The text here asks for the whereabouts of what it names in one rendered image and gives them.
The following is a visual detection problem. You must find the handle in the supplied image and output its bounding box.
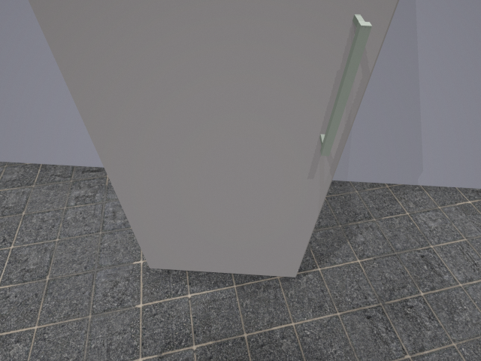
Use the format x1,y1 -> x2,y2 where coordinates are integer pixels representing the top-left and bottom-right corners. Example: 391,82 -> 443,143
319,14 -> 372,156

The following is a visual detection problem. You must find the fridge door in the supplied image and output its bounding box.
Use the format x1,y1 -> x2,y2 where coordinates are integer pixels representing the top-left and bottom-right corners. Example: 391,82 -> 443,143
29,0 -> 398,278

